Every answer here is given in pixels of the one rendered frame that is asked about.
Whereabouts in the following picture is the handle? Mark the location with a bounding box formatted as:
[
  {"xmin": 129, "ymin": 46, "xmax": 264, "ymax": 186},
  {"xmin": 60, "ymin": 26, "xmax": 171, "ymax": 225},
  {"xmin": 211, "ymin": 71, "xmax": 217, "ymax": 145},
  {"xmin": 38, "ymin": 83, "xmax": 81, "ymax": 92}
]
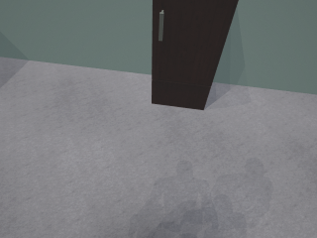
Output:
[{"xmin": 158, "ymin": 10, "xmax": 164, "ymax": 42}]

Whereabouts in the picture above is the cupboard door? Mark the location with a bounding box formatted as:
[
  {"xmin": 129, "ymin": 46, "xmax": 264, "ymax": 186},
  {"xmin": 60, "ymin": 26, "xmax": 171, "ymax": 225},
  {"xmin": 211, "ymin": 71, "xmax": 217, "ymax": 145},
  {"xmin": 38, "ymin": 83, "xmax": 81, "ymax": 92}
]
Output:
[{"xmin": 154, "ymin": 0, "xmax": 235, "ymax": 85}]

